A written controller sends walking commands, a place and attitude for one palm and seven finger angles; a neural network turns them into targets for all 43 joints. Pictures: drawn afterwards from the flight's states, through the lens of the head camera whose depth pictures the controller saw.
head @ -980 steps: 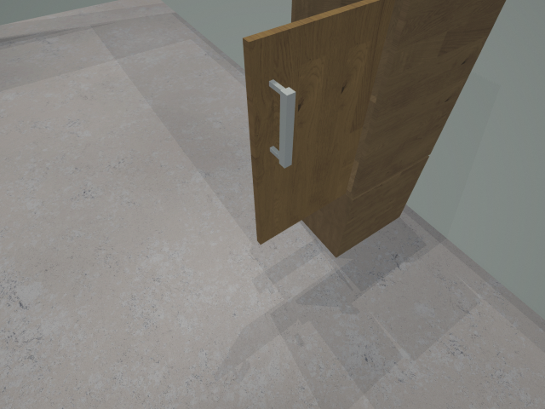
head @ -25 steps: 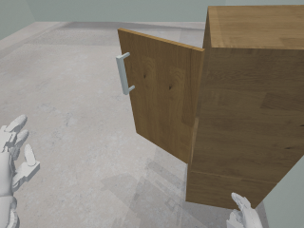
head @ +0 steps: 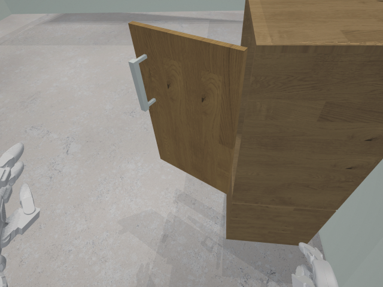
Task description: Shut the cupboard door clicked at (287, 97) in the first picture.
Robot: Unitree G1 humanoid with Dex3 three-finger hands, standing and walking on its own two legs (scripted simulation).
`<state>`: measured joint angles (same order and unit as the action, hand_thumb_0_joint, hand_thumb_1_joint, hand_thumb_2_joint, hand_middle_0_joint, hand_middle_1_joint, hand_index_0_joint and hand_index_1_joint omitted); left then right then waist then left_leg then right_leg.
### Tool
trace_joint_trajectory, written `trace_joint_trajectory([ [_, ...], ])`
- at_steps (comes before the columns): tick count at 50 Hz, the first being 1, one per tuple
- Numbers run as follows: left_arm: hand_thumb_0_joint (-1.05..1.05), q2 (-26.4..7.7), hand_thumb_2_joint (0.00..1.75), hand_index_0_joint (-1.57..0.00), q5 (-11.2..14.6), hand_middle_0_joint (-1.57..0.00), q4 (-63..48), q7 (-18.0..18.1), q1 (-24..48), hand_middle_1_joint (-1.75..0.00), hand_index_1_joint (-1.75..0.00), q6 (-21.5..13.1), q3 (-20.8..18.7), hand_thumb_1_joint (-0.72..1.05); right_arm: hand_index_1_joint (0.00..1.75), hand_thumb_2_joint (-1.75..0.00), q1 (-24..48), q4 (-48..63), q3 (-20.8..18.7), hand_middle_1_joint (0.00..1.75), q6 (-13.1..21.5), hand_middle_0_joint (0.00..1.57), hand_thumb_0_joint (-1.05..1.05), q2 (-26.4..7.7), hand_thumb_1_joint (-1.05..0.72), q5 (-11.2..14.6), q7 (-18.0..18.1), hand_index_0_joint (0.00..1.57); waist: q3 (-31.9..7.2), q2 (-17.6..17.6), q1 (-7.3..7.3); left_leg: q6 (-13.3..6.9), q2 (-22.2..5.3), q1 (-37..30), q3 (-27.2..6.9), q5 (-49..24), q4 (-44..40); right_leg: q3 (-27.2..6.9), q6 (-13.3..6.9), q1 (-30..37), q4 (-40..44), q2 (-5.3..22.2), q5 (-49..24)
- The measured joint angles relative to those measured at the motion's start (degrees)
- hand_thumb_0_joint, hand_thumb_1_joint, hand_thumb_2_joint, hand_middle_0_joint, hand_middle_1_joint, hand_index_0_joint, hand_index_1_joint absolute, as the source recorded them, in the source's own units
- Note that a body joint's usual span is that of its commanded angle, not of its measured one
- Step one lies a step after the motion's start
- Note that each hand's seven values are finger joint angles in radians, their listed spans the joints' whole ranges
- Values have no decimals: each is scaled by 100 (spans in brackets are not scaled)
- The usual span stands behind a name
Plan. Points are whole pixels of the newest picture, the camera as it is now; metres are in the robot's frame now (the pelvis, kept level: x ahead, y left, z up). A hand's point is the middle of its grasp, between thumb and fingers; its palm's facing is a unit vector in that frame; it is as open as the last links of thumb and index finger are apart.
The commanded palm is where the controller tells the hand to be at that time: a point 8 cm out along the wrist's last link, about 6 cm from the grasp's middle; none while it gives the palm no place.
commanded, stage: step back with the hand held close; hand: left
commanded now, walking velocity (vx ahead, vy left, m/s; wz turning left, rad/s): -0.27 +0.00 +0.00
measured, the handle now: (144, 84) +0.66 +0.21 +0.08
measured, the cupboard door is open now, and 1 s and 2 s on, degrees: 62 62 62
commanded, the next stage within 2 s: stop stepping back and stand still in 0.90 s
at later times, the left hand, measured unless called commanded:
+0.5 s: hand out of the picture +0.08 +0.31 +0.15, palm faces +0.49 -0.74 -0.46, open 7.4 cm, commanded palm +0.02 +0.34 +0.18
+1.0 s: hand out of the picture -0.04 +0.30 +0.17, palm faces +0.47 -0.77 -0.43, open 7.4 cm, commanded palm -0.08 +0.34 +0.18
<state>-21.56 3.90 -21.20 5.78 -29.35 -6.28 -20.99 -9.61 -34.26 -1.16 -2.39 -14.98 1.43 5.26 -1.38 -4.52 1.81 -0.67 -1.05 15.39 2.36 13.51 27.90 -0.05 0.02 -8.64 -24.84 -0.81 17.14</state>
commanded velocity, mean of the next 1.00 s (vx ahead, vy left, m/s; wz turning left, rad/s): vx -0.32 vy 0.00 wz -0.03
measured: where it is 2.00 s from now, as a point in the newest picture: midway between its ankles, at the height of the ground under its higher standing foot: outside the picture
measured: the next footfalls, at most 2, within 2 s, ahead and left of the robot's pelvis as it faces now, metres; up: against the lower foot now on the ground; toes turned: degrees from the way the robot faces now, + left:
right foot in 0.90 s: -0.21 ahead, -0.08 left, +0.00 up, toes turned +2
left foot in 1.12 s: -0.18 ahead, +0.17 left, +0.00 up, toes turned +2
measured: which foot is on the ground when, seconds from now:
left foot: down 0.00-0.90, up 0.92-1.00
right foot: down 0.00-0.68, up 0.70-0.88, down 0.90-1.00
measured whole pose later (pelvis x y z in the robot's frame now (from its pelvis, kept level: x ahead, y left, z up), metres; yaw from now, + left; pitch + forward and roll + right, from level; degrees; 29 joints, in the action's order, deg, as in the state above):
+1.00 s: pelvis -0.21 +0.03 -0.01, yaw +1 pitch +1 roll -1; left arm -24.5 3.4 -31.4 8.2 -32.6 -14.8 -23.6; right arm -10.5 -38.6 0.1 4.3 -10.6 0.2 2.9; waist -1.3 1.3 4.0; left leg 2.5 0.0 34.7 3.7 21.7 49.4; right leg -0.4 -1.5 -12.4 -32.4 -1.9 20.4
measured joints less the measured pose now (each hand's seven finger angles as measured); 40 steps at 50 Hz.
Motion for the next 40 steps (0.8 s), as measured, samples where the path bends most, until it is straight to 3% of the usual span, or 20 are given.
trace_joint_trajectory([
  [11,2,-474,90,-22,74,-22,-472,111,-159,-30,-30,-124,-327,89,30,-90,-19,423,64,30,-167,20,1,166,-90,22,41,20,-15,240,-160,-206,119,242,199,-244,50,-175,179,-387,-268,142,-181],
  [21,1,-157,90,-21,-168,-22,-164,168,29,-30,-30,-384,-343,89,30,-90,-351,370,146,30,146,20,1,205,-90,2,27,20,40,226,-214,-340,163,851,38,-341,455,-133,153,-707,-757,31,-38],
  [25,2,-29,90,-21,-157,-22,-375,192,15,-30,-30,-460,-321,89,30,-90,-380,196,132,30,277,20,1,205,-90,-33,-17,20,220,200,-145,-277,131,1088,-11,-154,605,-20,107,-870,-832,18,-149],
  [31,2,-68,90,-21,-128,-22,-937,340,-247,-30,-30,-671,-268,89,30,-90,-407,-99,123,30,453,20,1,226,-90,-141,-60,21,210,328,11,-28,154,1250,2,445,812,-89,122,-1012,-846,33,-335],
  [35,1,-161,90,-21,-129,-22,-784,407,150,-30,-30,-756,-285,89,30,-90,-331,-158,115,30,547,20,1,194,-90,-133,21,21,214,274,-77,-222,114,1276,7,-181,687,-113,132,-1153,-1101,-42,2],
  [37,1,-227,90,-21,-165,-22,-541,381,431,-30,-30,-773,-364,89,30,-90,-255,-118,92,30,621,20,1,219,-90,-138,59,20,261,141,-209,-380,20,1339,-38,-453,566,-105,97,-1308,-1786,-241,406],
  [40,1,-405,90,-21,-84,-22,-402,307,614,-30,-30,-745,-511,89,30,-90,-206,-91,44,30,703,20,1,342,-90,-144,-25,20,223,71,-343,-372,-136,1445,16,-917,177,84,-16,-1222,-2460,-438,920],
])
